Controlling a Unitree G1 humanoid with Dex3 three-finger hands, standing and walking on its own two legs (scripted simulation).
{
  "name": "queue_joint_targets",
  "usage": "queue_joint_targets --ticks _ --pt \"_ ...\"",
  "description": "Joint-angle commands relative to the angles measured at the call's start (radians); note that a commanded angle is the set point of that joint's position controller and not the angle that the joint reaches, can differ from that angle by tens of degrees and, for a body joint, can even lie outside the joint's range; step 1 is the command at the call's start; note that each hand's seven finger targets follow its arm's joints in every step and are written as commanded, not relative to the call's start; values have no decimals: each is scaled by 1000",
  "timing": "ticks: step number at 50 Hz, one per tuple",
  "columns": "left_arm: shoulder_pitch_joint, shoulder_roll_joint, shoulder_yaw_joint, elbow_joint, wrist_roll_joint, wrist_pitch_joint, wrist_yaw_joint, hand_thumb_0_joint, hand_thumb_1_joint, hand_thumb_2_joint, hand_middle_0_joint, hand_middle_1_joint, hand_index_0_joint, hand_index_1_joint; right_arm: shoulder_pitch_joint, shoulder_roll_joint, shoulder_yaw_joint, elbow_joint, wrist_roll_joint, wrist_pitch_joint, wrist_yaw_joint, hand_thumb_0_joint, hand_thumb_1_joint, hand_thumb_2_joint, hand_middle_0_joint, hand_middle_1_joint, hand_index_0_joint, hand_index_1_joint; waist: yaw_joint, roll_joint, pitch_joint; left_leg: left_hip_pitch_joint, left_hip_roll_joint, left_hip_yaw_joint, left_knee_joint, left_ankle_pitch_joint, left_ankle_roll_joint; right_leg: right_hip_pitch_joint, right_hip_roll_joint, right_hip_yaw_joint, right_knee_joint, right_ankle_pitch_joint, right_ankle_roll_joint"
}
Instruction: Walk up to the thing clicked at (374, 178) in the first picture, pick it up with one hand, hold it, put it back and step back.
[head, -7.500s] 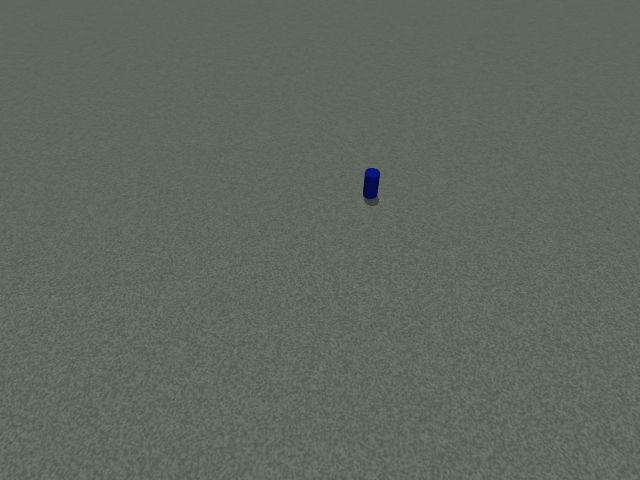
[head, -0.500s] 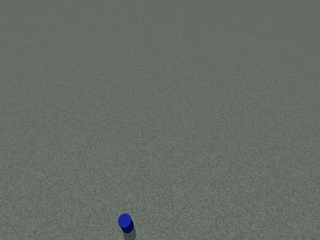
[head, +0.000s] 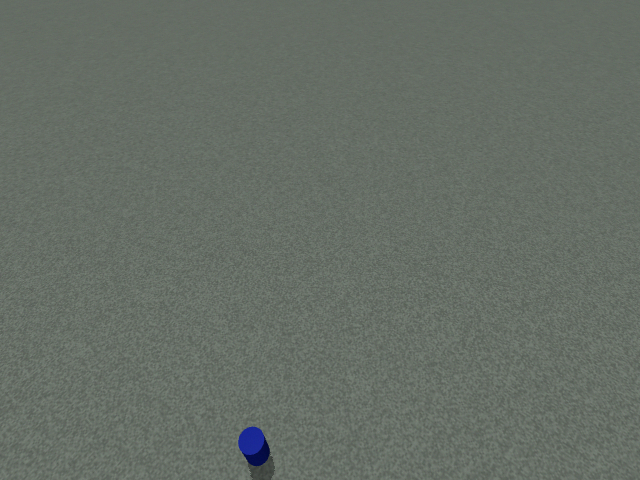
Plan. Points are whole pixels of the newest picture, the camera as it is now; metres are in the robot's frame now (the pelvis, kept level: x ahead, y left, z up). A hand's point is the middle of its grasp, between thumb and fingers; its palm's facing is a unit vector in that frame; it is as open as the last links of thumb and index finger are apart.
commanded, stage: stand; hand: left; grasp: from the side
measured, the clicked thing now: (254, 446) +0.34 +0.22 -0.72
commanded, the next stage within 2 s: go down in 0.08 s
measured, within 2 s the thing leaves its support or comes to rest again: neither
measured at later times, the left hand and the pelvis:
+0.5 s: hand out of the picture +0.15 +0.27 -0.17, palm faces +0.06 -0.94 -0.34, open 12.7 cm; pelvis -0.01 +0.00 -0.03, yaw +0 degrees
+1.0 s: hand out of the picture +0.12 +0.29 -0.20, palm faces +0.10 -0.94 -0.33, open 17.3 cm; pelvis -0.03 +0.01 -0.09, yaw +0 degrees
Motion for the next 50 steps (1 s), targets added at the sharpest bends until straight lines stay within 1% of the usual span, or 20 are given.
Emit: queue_joint_targets --ticks 1,8,9,10,11,12,13,14,15,16,17,18,23,25,28,29,31,40,43,50 --pt "-39 217 42 -56 2 -23 19 0 900 900 -200 -300 -200 -301 -35 -210 -34 -59 5 -25 -19 0 -900 -900 200 300 200 300 -5 -17 -75 23 117 -82 -29 196 30 0 -121 93 -32 191 -24" --pt "-32 214 41 -56 3 -23 19 0 900 900 -200 -300 -200 -301 -38 -216 -35 -63 5 -25 -18 0 -900 -900 200 300 200 300 -3 1 -75 13 115 -81 -30 178 34 6 -122 95 -37 181 -24" --pt "-39 215 41 -57 2 -24 18 0 820 820 -140 -220 -120 -221 -32 -211 -33 -60 3 -26 -18 0 -838 -882 209 297 204 296 -6 -4 -63 1 112 -80 -35 170 31 5 -123 97 -42 175 -23" --pt "-390 41 46 -407 -49 -112 33 0 740 740 -60 -140 -63 -141 -4 -46 7 -338 76 -72 -38 0 -918 -916 199 300 200 300 -124 34 32 -130 -38 32 39 29 33 -229 13 32 24 99 -16" --pt "-476 101 68 -334 -42 -102 40 0 660 660 -40 -68 -45 -61 46 -75 -2 -289 76 -68 -49 0 -963 -922 199 300 200 300 -94 -4 -23 -115 -37 24 56 12 37 -175 12 19 31 64 -10" --pt "-272 205 134 -143 -17 -60 44 0 580 580 -47 -94 -47 -90 91 -113 -24 -286 79 -57 -59 0 -963 -922 199 300 200 300 -58 -28 -23 -135 -31 23 68 14 35 -175 21 8 44 42 -18" --pt "-245 221 155 -86 2 -42 34 0 500 500 -48 -107 -54 -97 98 -106 -34 -301 69 -51 -57 0 -947 -915 199 300 200 300 -49 -48 -51 -172 -38 18 108 21 37 -191 20 6 70 34 -21" --pt "-333 244 170 -120 15 -45 21 0 420 420 -52 -104 -60 -92 110 -106 -43 -333 67 -55 -59 0 -954 -916 199 300 200 300 -48 -61 -97 -183 -35 13 142 39 40 -205 19 7 106 59 -21" --pt "-321 257 194 -123 37 -54 12 0 340 340 -49 -114 -58 -102 121 -103 -61 -355 52 -62 -60 0 -931 -910 199 300 200 300 -31 -54 -176 -188 -39 14 179 62 41 -191 13 14 144 89 -17" --pt "-177 248 221 -58 60 -38 6 0 260 260 -57 -114 -64 -103 154 -97 -70 -363 42 -65 -57 0 -915 -906 199 300 200 300 -11 -34 -218 -214 -45 13 206 91 36 -180 8 14 176 115 -20" --pt "-108 241 239 -70 69 -28 -2 0 180 198 -63 -123 -71 -110 161 -90 -77 -389 36 -68 -50 0 -904 -902 199 300 200 300 17 2 -254 -240 -51 15 228 111 31 -173 7 17 206 124 -26" --pt "-99 237 249 -108 72 -22 -6 0 137 179 -67 -111 -75 -98 156 -89 -81 -418 36 -70 -47 0 -892 -898 200 300 200 300 24 30 -281 -244 -56 18 244 125 27 -169 8 18 222 132 -28" --pt "-112 215 277 -174 72 26 -21 0 -154 102 -102 -118 -104 -110 134 -74 -85 -497 40 -78 -38 0 -856 -888 200 300 200 300 1 9 -248 -343 -43 0 330 121 27 -278 20 8 304 112 -28" --pt "-98 225 298 -231 71 22 -31 0 -289 68 -113 -123 -113 -117 147 -73 -91 -523 36 -86 -36 0 -850 -885 199 300 200 300 0 10 -285 -386 -37 0 394 115 27 -331 22 10 364 99 -27" --pt "-37 205 306 -309 61 19 -52 0 -436 28 -125 -128 -124 -124 154 -72 -95 -563 34 -103 -37 0 -836 -881 199 300 200 300 -15 34 -306 -428 -27 -11 453 67 26 -407 25 6 431 42 -30" --pt "-63 196 299 -404 54 14 -59 0 -486 20 -126 -135 -126 -130 156 -68 -98 -579 33 -108 -37 0 -836 -881 199 300 200 300 -12 41 -330 -435 -23 -18 468 62 25 -425 26 4 451 34 -30" --pt "-58 201 299 -463 52 23 -60 0 -561 0 -131 -125 -131 -121 144 -67 -96 -602 36 -116 -42 0 -826 -877 200 300 200 300 -26 48 -313 -472 -16 -26 490 16 26 -481 27 4 478 -12 -29" --pt "62 210 327 -701 35 110 -50 0 -611 0 -128 -101 -127 -99 133 -59 -90 -664 31 -163 -75 0 -832 -878 200 300 200 300 -33 68 -356 -546 -6 -38 581 -53 26 -580 27 3 561 -74 -24" --pt "135 196 330 -722 28 144 -48 0 -611 0 -128 -103 -128 -100 131 -54 -83 -671 29 -180 -84 0 -836 -879 200 300 200 300 -35 68 -345 -578 -7 -41 604 -73 27 -598 26 1 578 -91 -23" --pt "177 175 330 -805 13 181 -56 0 -611 1 -123 -115 -124 -112 125 -35 -70 -694 20 -212 -103 0 -845 -881 200 300 200 300 -51 79 -346 -640 -7 -48 661 -102 29 -656 27 -3 625 -116 -20"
